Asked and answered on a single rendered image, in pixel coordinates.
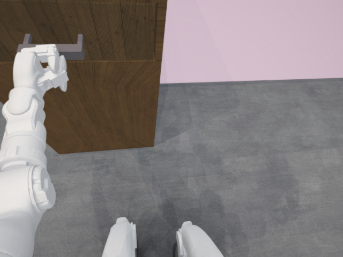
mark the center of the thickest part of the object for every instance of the drawer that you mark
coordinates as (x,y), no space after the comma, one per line
(111,30)

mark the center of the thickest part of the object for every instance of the robot thigh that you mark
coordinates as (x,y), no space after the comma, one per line
(121,240)
(194,242)

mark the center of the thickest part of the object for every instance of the handle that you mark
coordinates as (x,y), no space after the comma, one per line
(70,51)

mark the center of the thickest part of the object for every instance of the robot right thigh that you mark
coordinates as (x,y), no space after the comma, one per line
(194,242)

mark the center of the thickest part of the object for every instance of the robot left upper arm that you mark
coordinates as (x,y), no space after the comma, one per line
(25,194)

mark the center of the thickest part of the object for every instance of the cabinet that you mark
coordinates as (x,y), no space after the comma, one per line
(108,105)

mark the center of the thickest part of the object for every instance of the robot left forearm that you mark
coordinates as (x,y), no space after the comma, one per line
(24,140)

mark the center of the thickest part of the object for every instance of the robot left thigh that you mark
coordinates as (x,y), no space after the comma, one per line
(121,240)

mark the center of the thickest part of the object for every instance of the left robot hand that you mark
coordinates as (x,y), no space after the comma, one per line
(28,71)

